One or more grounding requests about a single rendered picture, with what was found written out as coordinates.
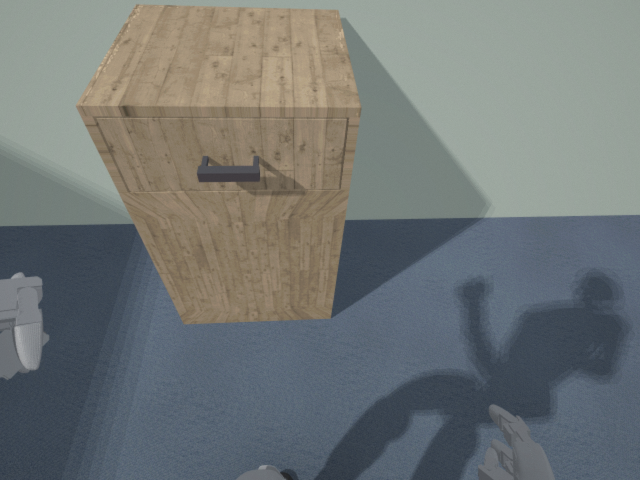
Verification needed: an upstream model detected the robot left shin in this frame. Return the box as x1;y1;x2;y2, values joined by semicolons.
258;465;284;479

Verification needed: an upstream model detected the cabinet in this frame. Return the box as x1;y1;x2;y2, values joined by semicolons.
76;4;361;324

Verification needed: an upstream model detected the drawer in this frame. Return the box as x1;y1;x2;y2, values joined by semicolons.
97;116;347;191

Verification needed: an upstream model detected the left robot hand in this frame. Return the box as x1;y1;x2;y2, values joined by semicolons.
0;272;49;380

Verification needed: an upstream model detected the right robot hand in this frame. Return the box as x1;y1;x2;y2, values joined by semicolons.
478;404;555;480

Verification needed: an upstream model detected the handle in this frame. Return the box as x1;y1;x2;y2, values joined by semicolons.
197;156;260;182

